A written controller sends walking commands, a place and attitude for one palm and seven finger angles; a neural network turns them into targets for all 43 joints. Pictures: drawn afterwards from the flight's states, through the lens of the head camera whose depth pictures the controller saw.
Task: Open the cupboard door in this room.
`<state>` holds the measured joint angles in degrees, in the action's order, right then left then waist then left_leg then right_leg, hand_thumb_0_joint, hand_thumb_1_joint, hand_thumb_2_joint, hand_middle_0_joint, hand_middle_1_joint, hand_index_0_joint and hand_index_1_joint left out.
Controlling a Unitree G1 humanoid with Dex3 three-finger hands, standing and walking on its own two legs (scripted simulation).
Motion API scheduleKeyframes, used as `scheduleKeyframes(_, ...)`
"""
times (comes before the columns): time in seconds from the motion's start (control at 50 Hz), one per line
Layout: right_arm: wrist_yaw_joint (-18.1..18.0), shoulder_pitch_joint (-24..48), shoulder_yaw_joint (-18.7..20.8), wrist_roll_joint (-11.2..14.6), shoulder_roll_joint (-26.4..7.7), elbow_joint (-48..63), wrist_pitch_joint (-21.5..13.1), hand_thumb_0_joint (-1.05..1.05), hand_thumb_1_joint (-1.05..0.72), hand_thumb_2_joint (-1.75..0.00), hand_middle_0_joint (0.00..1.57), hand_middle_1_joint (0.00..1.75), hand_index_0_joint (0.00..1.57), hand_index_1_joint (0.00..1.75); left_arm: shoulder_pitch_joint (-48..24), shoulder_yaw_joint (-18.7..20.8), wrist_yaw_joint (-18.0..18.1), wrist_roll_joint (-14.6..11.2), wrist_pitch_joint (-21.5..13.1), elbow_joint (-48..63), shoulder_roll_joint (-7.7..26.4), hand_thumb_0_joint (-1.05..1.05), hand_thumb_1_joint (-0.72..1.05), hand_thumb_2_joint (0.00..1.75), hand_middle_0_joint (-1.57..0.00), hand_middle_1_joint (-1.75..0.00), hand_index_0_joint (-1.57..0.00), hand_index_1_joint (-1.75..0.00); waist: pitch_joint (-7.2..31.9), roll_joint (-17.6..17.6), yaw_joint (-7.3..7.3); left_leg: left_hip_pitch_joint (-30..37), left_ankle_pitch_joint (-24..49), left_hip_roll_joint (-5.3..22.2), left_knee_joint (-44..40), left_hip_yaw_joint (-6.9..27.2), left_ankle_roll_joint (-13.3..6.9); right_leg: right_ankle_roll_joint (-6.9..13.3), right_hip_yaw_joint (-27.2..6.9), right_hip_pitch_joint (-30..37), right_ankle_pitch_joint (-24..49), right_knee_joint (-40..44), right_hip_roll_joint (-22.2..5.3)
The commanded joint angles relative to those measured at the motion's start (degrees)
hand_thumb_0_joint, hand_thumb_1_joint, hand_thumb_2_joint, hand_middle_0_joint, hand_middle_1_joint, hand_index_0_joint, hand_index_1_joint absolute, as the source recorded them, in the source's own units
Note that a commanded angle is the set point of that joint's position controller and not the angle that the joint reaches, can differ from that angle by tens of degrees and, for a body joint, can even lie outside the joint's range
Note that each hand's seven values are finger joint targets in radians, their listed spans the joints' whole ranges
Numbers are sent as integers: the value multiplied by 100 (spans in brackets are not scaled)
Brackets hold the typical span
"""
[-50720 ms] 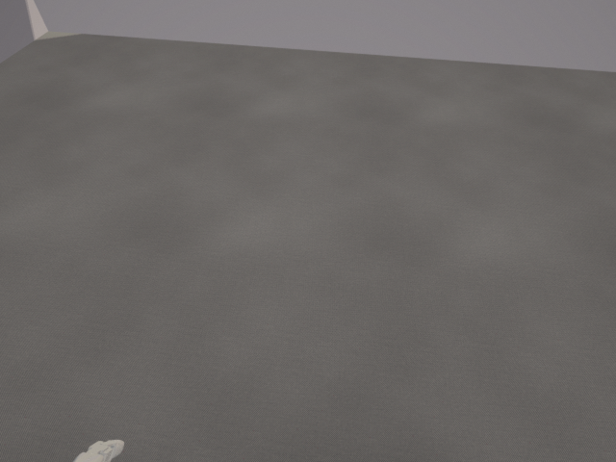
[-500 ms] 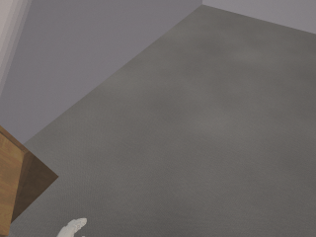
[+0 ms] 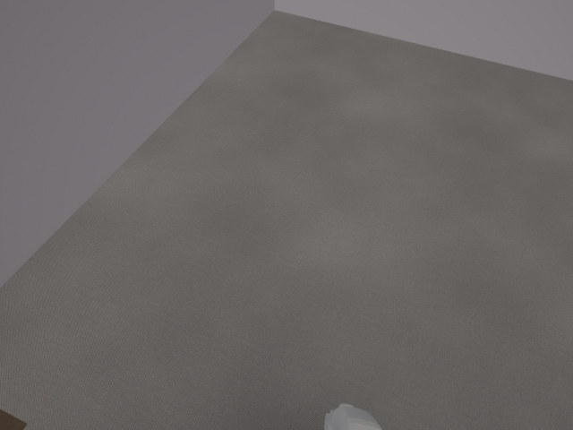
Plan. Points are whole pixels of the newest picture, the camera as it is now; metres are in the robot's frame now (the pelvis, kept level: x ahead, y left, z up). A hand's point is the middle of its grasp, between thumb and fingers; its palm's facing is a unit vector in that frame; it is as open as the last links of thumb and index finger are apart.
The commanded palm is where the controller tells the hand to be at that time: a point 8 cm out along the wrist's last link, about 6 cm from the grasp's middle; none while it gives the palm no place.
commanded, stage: walk to a spot facing it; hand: left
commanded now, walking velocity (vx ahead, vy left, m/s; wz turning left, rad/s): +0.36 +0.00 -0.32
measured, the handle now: out of the picture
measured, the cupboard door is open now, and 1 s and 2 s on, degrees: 49 49 49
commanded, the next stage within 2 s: turn to face it in 0.86 s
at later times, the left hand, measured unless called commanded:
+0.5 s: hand (222, 343) +0.27 +0.13 -0.17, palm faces -0.04 -0.98 -0.20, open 7.2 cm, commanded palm none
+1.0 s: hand (266, 213) +0.57 +0.08 -0.18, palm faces -0.11 -0.96 -0.24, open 7.3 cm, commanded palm none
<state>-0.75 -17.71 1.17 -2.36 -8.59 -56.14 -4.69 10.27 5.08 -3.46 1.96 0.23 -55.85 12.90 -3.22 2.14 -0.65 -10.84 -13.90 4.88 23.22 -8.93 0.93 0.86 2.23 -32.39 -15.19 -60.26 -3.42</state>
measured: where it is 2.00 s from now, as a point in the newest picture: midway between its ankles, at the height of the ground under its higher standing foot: (334, 301)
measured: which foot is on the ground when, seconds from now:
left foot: down 0.00-0.16, up 0.18-0.58, down 0.60-0.96, up 0.98-1.00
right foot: up 0.00-0.16, down 0.18-0.60, up 0.62-0.94, down 0.96-1.00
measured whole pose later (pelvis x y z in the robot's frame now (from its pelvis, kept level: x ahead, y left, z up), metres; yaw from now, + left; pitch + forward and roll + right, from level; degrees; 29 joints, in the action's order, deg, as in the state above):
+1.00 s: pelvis +0.47 -0.11 -0.02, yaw -9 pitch -1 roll +2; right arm 0.5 -21.5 3.3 -1.6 -10.5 -63.9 -0.8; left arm 10.6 4.4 -1.8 1.6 -3.2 -57.9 11.8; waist -2.7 -0.3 0.5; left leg -11.1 -27.1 5.0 41.0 -6.9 1.4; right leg 2.0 5.3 -22.7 -12.8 -36.0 -3.9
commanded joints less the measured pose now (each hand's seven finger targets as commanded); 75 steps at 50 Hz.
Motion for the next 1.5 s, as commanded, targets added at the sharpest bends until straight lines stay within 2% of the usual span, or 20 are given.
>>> scheduleKeyframes(0.0,-26,-773,253,23,-1016,3,-6,0,-90,-90,20,30,20,30,-712,-112,-37,-15,-111,633,-36,0,90,90,-20,-30,-20,-30,89,-991,328,373,691,1283,-1181,430,-685,-5,273,67,294,1531,-74)
scheduleKeyframes(0.08,-6,-756,249,-9,-1061,-134,83,0,-90,-90,20,30,20,30,-666,-62,0,-16,-138,561,112,0,90,90,-20,-30,-20,-30,79,-953,168,236,740,1401,-797,258,-590,129,497,1219,251,2414,128)
scheduleKeyframes(0.12,21,-617,211,70,-971,-159,105,0,-90,-90,20,30,20,30,684,61,79,4,-233,96,506,0,90,90,-20,-30,-20,-30,603,-204,-503,-658,1515,901,1100,-237,-273,421,288,3499,144,2958,205)
scheduleKeyframes(0.16,74,-166,153,197,-653,226,85,0,-90,-90,20,30,20,30,2017,297,267,-123,-268,-278,1503,0,90,90,-20,-30,-20,-30,1152,1512,-927,-2992,-2189,-160,4557,-17,39,1450,-3552,4836,-327,4572,-2228)
scheduleKeyframes(0.26,86,-298,245,65,-395,-245,288,0,-90,-90,20,30,20,30,350,-6,385,-91,-349,48,446,0,90,90,-20,-30,-20,-30,165,601,145,-2018,-568,531,3762,608,149,1018,-1148,2124,325,4916,-1215)
scheduleKeyframes(0.46,251,1085,251,112,-416,278,173,0,-90,-90,20,30,20,30,1090,-35,352,-93,-531,-482,550,0,90,90,-20,-30,-20,-30,-2,358,-124,-2173,204,144,1483,328,70,946,-837,3320,1952,4669,-1139)
scheduleKeyframes(0.54,145,68,295,61,-747,-93,88,0,-90,-90,20,30,20,30,945,-45,367,-133,-511,-507,585,0,90,90,-20,-30,-20,-30,298,87,543,109,538,-264,487,67,-221,558,-195,2593,3384,2981,-717)
scheduleKeyframes(0.58,30,-1486,528,-63,-1764,-446,75,0,-90,-90,20,30,20,30,1221,-132,284,-187,-497,-269,157,0,90,90,-20,-30,-20,-30,1345,-2017,948,2561,292,2146,-321,3334,-1385,98,413,102,-1066,-494,473)
scheduleKeyframes(0.6,15,-1494,518,3,-1787,-453,151,0,-90,-90,20,30,20,30,715,-117,298,-123,-524,-52,252,0,90,90,-20,-30,-20,-30,1067,-1328,965,1951,-374,2443,-747,3912,-1634,175,-152,-337,-1699,-1380,384)
scheduleKeyframes(0.66,-5,-237,344,31,-991,-135,75,0,-90,-90,20,30,20,30,363,-90,207,-30,-403,-62,152,0,90,90,-20,-30,-20,-30,-160,-1113,361,-65,-1657,1802,-1390,2746,-1031,91,-419,-642,-481,-1490,-324)
scheduleKeyframes(0.74,4,-113,309,67,-959,-185,-16,0,-90,-90,20,30,20,30,557,-137,119,-28,-224,-95,-149,0,90,90,-20,-30,-20,-30,225,-957,75,-302,-122,1198,-1343,1035,-847,-58,-12,281,-27,533,-385)
scheduleKeyframes(0.9,75,-72,317,58,-894,-309,189,0,-90,-90,20,30,20,30,782,-14,142,-14,-253,-194,195,0,90,90,-20,-30,-20,-30,-5,-474,-230,-965,-1213,759,-254,436,-497,-20,495,2407,295,2811,114)
scheduleKeyframes(0.94,129,-133,197,142,-399,-173,184,0,-90,-90,20,30,20,30,1911,174,254,-5,-364,-519,1112,0,90,90,-20,-30,-20,-30,329,1712,-689,-2597,-1780,-362,2671,-397,-31,803,-2294,3915,-634,4263,-1695)
scheduleKeyframes(0.96,122,121,216,145,-532,14,232,0,-90,-90,20,30,20,30,2080,149,320,-92,-321,-502,1197,0,90,90,-20,-30,-20,-30,314,1428,-711,-2732,-2456,-253,3804,231,-83,1178,-3066,3633,-677,4957,-2301)
scheduleKeyframes(1.0,51,122,256,153,-597,-150,245,0,-90,-90,20,30,20,30,1217,29,432,-77,-348,-332,740,0,90,90,-20,-30,-20,-30,282,1360,-284,-2720,-1508,178,4404,867,-74,1088,-2151,2996,56,4789,-2110)
scheduleKeyframes(1.08,91,-253,148,151,-144,-418,402,0,-90,-90,20,30,20,30,553,-119,456,-67,-418,-196,321,0,90,90,-20,-30,-20,-30,279,549,183,-1655,-765,181,3215,561,82,744,27,2136,2441,4548,-1598)
scheduleKeyframes(1.24,160,1,167,115,-429,-79,468,0,-90,-90,20,30,20,30,469,16,492,-128,-230,-76,610,0,90,90,-20,-30,-20,-30,461,318,243,-482,516,-147,787,61,23,230,852,2354,2619,3043,-1449)
scheduleKeyframes(1.28,99,-617,396,28,-1386,-29,436,0,-90,-90,20,30,20,30,592,-17,481,-195,-126,190,251,0,90,90,-20,-30,-20,-30,907,-2051,498,929,3404,1590,118,2621,-1015,-470,1140,566,-1116,853,-401)
scheduleKeyframes(1.3,24,-816,447,47,-1644,-65,493,0,-90,-90,20,30,20,30,268,-70,514,-142,-76,409,340,0,90,90,-20,-30,-20,-30,1091,-1854,677,783,3176,2151,-227,3365,-1545,-448,378,392,-2683,-222,-62)
scheduleKeyframes(1.48,-32,488,479,59,-1477,491,492,0,-90,-90,20,30,20,30,-18,-21,408,-103,102,544,241,0,90,90,-20,-30,-20,-30,815,-1035,198,-268,1162,922,-394,2240,-959,-496,-42,669,-1040,769,37)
